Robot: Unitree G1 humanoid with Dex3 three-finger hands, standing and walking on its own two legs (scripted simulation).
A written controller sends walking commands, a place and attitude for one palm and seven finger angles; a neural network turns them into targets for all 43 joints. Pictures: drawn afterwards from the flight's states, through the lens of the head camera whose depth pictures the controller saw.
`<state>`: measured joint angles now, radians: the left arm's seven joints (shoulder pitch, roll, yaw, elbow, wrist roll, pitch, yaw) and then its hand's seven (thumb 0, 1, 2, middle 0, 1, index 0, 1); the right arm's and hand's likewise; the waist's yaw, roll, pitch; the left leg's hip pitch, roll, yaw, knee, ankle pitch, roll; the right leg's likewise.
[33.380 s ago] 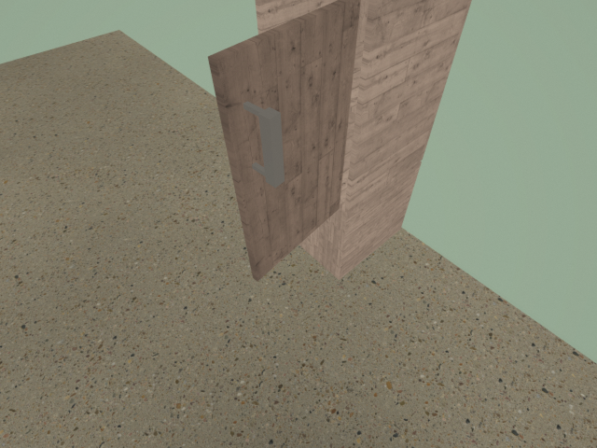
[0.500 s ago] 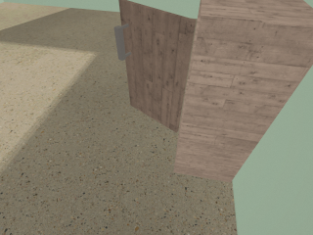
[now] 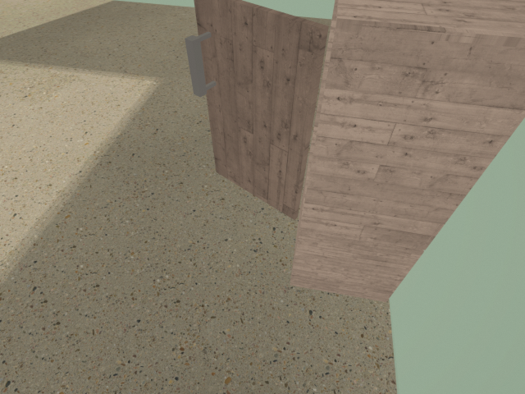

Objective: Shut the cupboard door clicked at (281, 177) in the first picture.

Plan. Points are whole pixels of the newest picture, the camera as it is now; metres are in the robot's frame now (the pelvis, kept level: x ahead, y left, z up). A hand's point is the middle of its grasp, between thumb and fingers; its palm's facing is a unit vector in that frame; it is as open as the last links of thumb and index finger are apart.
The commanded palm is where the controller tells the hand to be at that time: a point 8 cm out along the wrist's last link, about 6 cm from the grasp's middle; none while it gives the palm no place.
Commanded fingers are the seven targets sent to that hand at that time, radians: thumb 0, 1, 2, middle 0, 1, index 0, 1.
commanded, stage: look to check the result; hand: left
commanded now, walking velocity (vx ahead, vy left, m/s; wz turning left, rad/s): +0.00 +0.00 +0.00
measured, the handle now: (203, 64) +0.85 +0.20 +0.08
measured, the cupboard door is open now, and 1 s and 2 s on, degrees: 62 62 62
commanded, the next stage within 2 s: walk to a spot facing it in 0.24 s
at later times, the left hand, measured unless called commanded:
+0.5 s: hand out of the picture +0.00 +0.18 -0.18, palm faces +0.06 -0.98 -0.21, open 7.4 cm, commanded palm none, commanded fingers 0.00 0.90 0.90 -0.20 -0.30 -0.20 -0.30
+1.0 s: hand out of the picture +0.04 +0.24 -0.16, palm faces +0.33 -0.90 -0.29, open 7.4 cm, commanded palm none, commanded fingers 0.00 0.90 0.90 -0.20 -0.30 -0.20 -0.30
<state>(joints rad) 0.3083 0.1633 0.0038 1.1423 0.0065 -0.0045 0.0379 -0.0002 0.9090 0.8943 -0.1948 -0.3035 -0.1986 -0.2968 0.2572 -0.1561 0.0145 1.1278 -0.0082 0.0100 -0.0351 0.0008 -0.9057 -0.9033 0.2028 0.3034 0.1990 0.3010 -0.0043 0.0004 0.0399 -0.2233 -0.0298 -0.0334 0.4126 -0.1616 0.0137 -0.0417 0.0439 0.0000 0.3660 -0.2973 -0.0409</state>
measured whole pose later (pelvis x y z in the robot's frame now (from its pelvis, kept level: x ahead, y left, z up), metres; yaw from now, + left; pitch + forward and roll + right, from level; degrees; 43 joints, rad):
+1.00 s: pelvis -0.01 -0.01 +0.00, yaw +20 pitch +1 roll -2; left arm 0.11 0.25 0.07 0.87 0.02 0.04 0.02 0.00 0.91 0.89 -0.19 -0.30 -0.20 -0.30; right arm 0.22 -0.23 -0.05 0.94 -0.03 0.06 0.00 0.00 -0.90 -0.90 0.21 0.30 0.20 0.30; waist -0.04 0.04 0.09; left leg -0.36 -0.05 -0.14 0.48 -0.13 0.02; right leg -0.38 -0.01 0.02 0.79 -0.44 0.04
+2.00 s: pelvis -0.01 -0.04 -0.02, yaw +61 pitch +0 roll +1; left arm 0.26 0.25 0.08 0.92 0.03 0.04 -0.01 0.00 0.91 0.89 -0.20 -0.30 -0.20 -0.30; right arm 0.19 -0.21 -0.04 0.89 -0.03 0.01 0.03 0.00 -0.90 -0.90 0.20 0.30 0.20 0.30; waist 0.00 -0.07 0.07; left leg -0.27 0.01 0.05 0.61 -0.33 0.01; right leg -0.38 -0.15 -0.14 0.93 -0.50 0.04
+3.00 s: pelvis +0.07 +0.26 +0.00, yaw +86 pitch -1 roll +1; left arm 0.18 0.21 0.07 0.97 0.03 0.00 -0.03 0.00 0.91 0.89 -0.19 -0.30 -0.19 -0.30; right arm 0.30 -0.19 -0.05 1.02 -0.03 -0.04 -0.01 -0.01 -0.94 -0.90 0.21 0.30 0.20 0.30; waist -0.01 -0.02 0.07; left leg -0.10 -0.01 0.09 0.37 -0.25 0.03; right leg -0.52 -0.12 -0.06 0.80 -0.19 0.02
